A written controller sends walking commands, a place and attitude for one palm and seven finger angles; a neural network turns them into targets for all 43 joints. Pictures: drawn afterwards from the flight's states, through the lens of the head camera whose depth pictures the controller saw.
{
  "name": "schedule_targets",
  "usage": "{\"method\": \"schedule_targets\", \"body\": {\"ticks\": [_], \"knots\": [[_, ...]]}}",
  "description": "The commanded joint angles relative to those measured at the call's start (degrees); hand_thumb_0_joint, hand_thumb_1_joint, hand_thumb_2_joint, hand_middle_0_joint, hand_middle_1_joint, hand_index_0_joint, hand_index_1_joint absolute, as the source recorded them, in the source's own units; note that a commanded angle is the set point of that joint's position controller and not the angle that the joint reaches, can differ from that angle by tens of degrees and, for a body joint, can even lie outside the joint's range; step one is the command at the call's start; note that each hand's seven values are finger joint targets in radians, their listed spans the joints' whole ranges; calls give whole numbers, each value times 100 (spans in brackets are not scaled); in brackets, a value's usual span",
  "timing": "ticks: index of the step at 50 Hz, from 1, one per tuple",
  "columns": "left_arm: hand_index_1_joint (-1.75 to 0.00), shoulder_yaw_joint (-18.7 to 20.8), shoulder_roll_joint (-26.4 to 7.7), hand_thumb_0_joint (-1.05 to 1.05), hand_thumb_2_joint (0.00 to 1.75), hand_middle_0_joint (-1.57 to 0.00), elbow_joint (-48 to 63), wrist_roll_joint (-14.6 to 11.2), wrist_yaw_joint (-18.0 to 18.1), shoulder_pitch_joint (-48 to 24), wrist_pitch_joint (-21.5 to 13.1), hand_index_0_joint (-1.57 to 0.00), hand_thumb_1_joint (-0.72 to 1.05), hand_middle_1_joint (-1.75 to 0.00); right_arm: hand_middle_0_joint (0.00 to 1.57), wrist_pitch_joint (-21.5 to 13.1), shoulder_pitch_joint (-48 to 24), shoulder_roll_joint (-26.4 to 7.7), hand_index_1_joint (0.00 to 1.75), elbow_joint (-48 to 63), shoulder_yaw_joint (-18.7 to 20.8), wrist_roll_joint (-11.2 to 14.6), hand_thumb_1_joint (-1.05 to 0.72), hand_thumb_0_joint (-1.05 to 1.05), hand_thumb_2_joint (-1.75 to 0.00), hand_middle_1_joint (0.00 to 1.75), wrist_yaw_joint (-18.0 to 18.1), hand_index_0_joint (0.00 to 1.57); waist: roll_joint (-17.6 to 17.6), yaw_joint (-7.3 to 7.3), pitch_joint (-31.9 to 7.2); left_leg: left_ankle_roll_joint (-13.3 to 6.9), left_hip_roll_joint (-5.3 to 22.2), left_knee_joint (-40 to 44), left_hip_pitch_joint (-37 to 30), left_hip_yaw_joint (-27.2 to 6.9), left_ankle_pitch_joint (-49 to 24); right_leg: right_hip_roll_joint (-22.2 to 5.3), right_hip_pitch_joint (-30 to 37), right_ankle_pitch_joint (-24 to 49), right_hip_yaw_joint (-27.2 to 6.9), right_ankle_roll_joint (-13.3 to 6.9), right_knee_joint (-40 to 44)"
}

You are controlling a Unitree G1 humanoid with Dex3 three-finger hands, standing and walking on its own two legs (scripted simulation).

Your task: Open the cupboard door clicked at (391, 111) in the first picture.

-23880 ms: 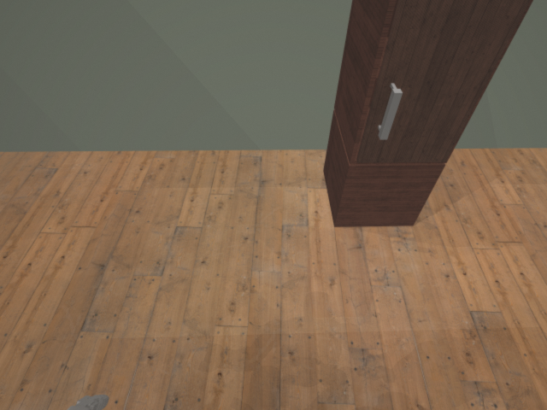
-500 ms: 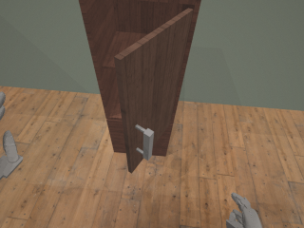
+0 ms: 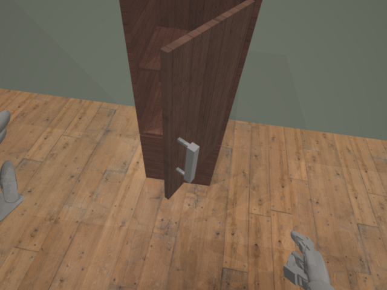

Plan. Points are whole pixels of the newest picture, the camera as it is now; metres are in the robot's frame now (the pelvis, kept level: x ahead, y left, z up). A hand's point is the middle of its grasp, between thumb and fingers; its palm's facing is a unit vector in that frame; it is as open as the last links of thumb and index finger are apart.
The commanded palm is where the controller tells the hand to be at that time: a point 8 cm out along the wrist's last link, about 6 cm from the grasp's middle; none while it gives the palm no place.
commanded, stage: step back with the hand held close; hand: left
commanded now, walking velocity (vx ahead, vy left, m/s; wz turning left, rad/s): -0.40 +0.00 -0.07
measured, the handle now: (185, 160) +0.48 +0.04 -0.11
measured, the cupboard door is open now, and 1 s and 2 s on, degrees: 60 60 60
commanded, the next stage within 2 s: stop stepping back and stand still in 0.16 s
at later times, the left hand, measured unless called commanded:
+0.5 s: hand out of the picture +0.08 +0.21 +0.17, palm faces +0.33 -0.81 -0.49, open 7.4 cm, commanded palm +0.04 +0.25 +0.18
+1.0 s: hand out of the picture +0.05 +0.23 +0.16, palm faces +0.41 -0.81 -0.41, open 7.4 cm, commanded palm -0.01 +0.26 +0.18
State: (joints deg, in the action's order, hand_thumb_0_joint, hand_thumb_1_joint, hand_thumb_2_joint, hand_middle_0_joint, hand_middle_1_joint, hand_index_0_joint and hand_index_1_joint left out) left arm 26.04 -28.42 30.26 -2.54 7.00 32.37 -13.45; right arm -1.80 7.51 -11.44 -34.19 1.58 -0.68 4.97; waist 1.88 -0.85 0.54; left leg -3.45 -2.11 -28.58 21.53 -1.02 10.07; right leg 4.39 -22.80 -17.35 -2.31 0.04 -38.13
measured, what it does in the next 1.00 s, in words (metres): walks backwards: right foot, then left foot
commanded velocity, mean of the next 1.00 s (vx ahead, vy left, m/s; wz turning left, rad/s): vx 0.05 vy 0.04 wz -0.01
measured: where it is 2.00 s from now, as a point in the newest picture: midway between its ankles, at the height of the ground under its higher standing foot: outside the picture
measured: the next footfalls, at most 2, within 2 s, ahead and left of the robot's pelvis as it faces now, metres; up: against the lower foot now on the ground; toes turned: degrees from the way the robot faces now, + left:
right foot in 0.34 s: -0.15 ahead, -0.12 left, +0.00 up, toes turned -6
left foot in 0.50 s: -0.08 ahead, +0.06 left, +0.00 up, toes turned -2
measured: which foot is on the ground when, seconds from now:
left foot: down 0.00-0.32, up 0.34-0.48, down 0.50-1.00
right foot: up 0.00-0.32, down 0.34-1.00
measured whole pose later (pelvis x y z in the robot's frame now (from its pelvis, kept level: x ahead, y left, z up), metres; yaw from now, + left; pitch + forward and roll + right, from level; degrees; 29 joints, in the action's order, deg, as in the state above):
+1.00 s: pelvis -0.17 -0.03 +0.00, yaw -4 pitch -1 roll +1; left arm 24.2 -22.3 23.0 -2.0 9.0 28.0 -11.9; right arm -8.0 14.8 -9.3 -38.4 -1.5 -0.8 5.0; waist 1.6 -1.1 -1.6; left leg -2.9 -1.8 -29.2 16.8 3.4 11.6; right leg 0.6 -14.0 -26.2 1.1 -0.4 -40.5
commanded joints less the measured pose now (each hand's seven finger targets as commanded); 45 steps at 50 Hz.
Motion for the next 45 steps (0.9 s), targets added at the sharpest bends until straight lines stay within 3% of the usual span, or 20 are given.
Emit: {"method": "schedule_targets", "body": {"ticks": [1, 9, 13, 14, 15, 16, 17, 18, 20, 24, 26, 27, 29, 32, 35, 38, 41, 42, 44, 45], "knots": [[-30, 478, -566, 0, 90, -20, 1430, -79, 144, 9, -312, -20, 90, -30, 20, -662, -200, -789, 30, 715, 232, -48, -90, 0, -90, 30, -42, 20, -941, 199, -1233, -589, 1892, 1046, -880, -1207, -2594, -98, 222, -976, -193, 18, -1609], [-30, 372, -636, 0, 90, -20, 1606, -140, 223, -538, 26, -20, 90, -30, 20, -836, -335, -822, 30, 451, 154, -108, -90, 0, -90, 30, -104, 20, -1462, 135, -1291, -382, 1589, 1861, -1148, -954, -383, 12, 638, -1277, 214, 24, -726], [-30, 688, -839, 0, 90, -20, 1686, -313, 174, -67, -48, -20, 90, -30, 20, -738, -410, -777, 30, 536, 118, -123, -90, 0, -90, 30, -205, 20, -1636, 219, -1627, -66, 1384, 1731, -1085, -596, -604, -38, 1366, -749, 427, -177, 1060], [-30, 818, -932, 0, 90, -20, 1647, -342, 150, 172, -90, -20, 90, -30, 20, -690, -401, -754, 30, 610, 105, -100, -90, 0, -90, 30, -226, 20, -1346, 221, -1536, 84, 1090, 1350, -1096, -321, -164, -192, 1463, -240, 388, -228, 1974], [-30, 889, -1052, 0, 90, -20, 1601, -339, 120, 398, -126, -20, 90, -30, 20, -594, -384, -712, 30, 672, 78, -49, -90, 0, -90, 30, -246, 20, -603, 117, -1320, 314, 594, 513, -1096, 110, 338, -701, 1068, -36, -116, -367, 2701], [-30, 1133, -1347, 0, 90, -20, 1626, -318, 154, 533, -160, -20, 90, -30, 20, -525, -365, -666, 30, 711, 48, -50, -90, 0, -90, 30, -250, 20, 389, 127, -1263, 557, 129, -867, -1222, 366, 481, -1632, 105, -409, -887, -655, 3141], [-30, 1241, -1384, 0, 90, -20, 1499, -327, 230, 332, -188, -20, 90, -30, 20, -518, -354, -694, 30, 632, 23, -116, -90, 0, -90, 30, -234, 20, 500, 159, -961, 587, 153, -1926, -808, 208, 716, -2279, -369, -171, -1224, -963, 3165], [-30, 861, -962, 0, 90, -20, 1112, -287, 202, 384, -97, -20, 90, -30, 20, -536, -168, -670, 30, 583, 58, 22, -90, 0, -90, 30, -210, 20, 958, 93, -808, 540, 19, -2540, 121, -19, 730, -2091, 207, 956, -1030, -879, 2617], [-30, 868, -880, 0, 90, -20, 878, -188, 266, 211, -8, -20, 90, -30, 20, -559, -227, -619, 30, 600, 10, 116, -90, 0, -90, 30, -122, 20, 784, -13, -625, 424, 333, -2090, 681, 6, 687, -1885, 1080, 3011, -532, -651, 1919], [-30, 431, -609, 0, 90, -20, 369, -86, 293, -411, 22, -20, 90, -30, 20, -640, -78, -837, 30, 449, -7, 89, -90, 0, -90, 30, 37, 20, -188, -79, -369, 129, 279, 111, -910, 313, -182, -1396, 778, 2326, -194, -149, 1651], [-30, 289, -631, 0, 90, -20, 548, -63, 266, -682, -57, -20, 90, -30, 20, -711, -8, -975, 30, 517, 105, 147, -90, 0, -90, 30, 66, 20, -195, -32, -489, -19, 573, 310, -1290, 59, -796, -1052, 900, 1998, -34, 156, 1421], [-30, 415, -714, 0, 90, -20, 535, -19, 301, -487, -45, -20, 90, -30, 20, -723, 85, -998, 30, 580, 109, 103, -90, 0, -90, 30, 70, 20, -229, -12, -663, -94, 633, 114, -1476, -56, -1727, -865, 1008, 2631, -19, 154, 1153], [-30, 394, -737, 0, 90, -20, 976, -9, 268, -389, -134, -20, 90, -30, 20, -690, 134, -900, 30, 602, 17, 72, -90, 0, -90, 30, 21, 20, -791, -24, -983, -105, 707, 201, -1536, -316, -2420, -690, 1086, 2085, 327, 104, 729], [-30, 494, -734, 0, 90, -20, 1056, -31, 272, -210, -179, -20, 90, -30, 20, -769, -44, -903, 30, 624, 39, 55, -90, 0, -90, 30, 23, 20, -637, 16, -507, -114, 880, 662, -663, -673, 9, -619, 1093, 108, 193, -7, 1305], [-30, 610, -679, 0, 90, -20, 787, -52, 278, -45, -225, -20, 90, -30, 20, -730, -37, -842, 30, 646, 86, 10, -90, 0, -90, 30, 22, 20, -249, -48, 17, 127, 491, 268, -147, -350, 1336, -968, 672, -1490, -475, -413, 2097], [-30, 593, -649, 0, 90, -20, 664, -12, 303, -325, -267, -20, 90, -30, 20, -672, 144, -776, 30, 550, 128, 40, -90, 0, -90, 30, 49, 20, 320, -72, 263, 265, 333, -1227, -88, 143, 960, -1840, 112, -2284, -1467, -975, 2686], [-30, 410, -530, 0, 90, -20, 551, 13, 299, -815, -276, -20, 90, -30, 20, -740, 178, -766, 30, 491, 73, 50, -90, 0, -90, 30, 75, 20, -124, -137, 190, 169, 473, -253, -729, 107, 699, -1422, 127, -1276, -616, -681, 1889], [-30, 351, -477, 0, 90, -20, 468, 22, 272, -850, -271, -20, 90, -30, 20, -761, 147, -814, 30, 524, 61, 49, -90, 0, -90, 30, 106, 20, -557, -125, 311, 82, 582, 195, -961, -174, 783, -1035, -69, -998, -357, -476, 1495], [-30, 341, -450, 0, 90, -20, 557, 46, 248, -889, -308, -20, 90, -30, 20, -830, 168, -808, 30, 512, -8, 27, -90, 0, -90, 30, 123, 20, -1688, -114, 228, -185, 1398, 1566, -941, -1844, 2216, -326, -184, -983, 380, -70, 175], [-30, 297, -448, 0, 90, -20, 704, 102, 248, -1098, -305, -20, 90, -30, 20, -893, 162, -746, 30, 531, -27, -5, -90, 0, -90, 30, 117, 20, -1770, -115, 225, -375, 1769, 2083, -753, -2504, 2590, -279, -182, -1056, 370, -21, -659]]}}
